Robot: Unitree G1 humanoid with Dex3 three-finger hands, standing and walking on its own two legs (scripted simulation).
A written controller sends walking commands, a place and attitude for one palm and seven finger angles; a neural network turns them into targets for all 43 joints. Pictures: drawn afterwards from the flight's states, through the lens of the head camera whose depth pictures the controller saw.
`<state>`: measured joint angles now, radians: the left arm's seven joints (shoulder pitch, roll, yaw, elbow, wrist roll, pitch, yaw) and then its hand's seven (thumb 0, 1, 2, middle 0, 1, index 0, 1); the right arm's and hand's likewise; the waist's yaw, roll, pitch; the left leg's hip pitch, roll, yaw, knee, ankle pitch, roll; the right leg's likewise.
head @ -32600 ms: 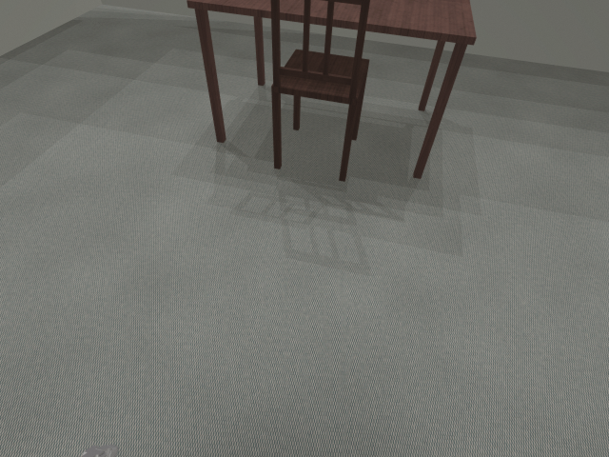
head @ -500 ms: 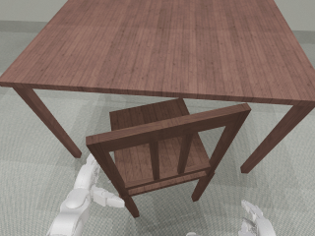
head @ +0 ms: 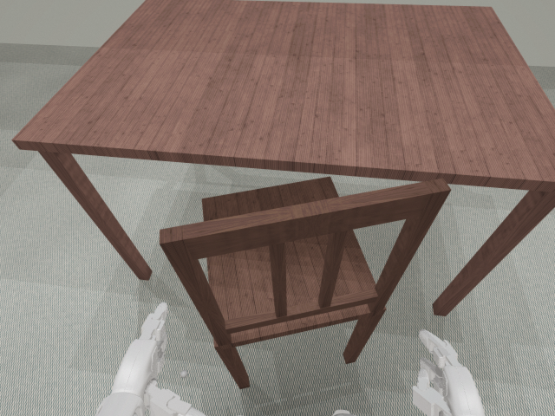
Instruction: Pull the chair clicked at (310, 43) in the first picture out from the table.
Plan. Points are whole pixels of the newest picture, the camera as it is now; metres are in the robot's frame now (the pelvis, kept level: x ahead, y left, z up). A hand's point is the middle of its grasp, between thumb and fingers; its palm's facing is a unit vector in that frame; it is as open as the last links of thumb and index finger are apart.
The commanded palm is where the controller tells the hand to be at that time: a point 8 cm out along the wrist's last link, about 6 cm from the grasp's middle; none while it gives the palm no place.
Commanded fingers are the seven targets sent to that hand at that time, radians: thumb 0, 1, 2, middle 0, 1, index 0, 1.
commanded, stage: draw the fingers out of the gap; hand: left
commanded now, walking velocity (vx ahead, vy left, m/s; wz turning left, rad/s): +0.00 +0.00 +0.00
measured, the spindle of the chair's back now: (279, 282) +0.34 +0.01 -0.04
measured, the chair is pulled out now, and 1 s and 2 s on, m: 0.14 0.14 0.14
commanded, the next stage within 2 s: draw the hand back to the body in 0.22 s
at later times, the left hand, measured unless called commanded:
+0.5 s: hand (157, 402) +0.15 +0.16 +0.01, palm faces +0.03 -1.00 -0.02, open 17.5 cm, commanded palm +0.12 +0.22 +0.02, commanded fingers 0.00 -0.55 0.20 0.00 0.00 0.00 0.00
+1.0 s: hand (82, 375) +0.17 +0.21 +0.09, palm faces +0.19 -0.93 -0.33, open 16.5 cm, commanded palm +0.13 +0.26 +0.12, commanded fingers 0.00 -0.04 0.44 -0.07 -0.10 -0.07 -0.10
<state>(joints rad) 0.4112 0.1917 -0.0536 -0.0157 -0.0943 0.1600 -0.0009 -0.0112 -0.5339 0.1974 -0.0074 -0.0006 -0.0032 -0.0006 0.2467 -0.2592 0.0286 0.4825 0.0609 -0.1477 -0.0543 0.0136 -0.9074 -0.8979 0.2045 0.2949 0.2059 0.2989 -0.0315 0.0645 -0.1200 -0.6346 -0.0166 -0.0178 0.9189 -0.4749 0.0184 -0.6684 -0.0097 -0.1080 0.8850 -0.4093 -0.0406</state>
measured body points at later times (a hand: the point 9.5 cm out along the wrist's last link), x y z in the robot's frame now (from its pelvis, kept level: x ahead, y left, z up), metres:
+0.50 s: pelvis -0.01 +0.00 -0.02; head +0.03 +0.00 +0.43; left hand +0.15 +0.21 +0.02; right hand +0.18 -0.24 -0.08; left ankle -0.01 +0.11 -0.69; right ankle +0.02 -0.09 -0.69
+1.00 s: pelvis +0.00 +0.01 +0.01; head +0.02 -0.01 +0.46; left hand +0.15 +0.26 +0.11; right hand +0.19 -0.22 -0.06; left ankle -0.01 +0.11 -0.69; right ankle +0.02 -0.09 -0.69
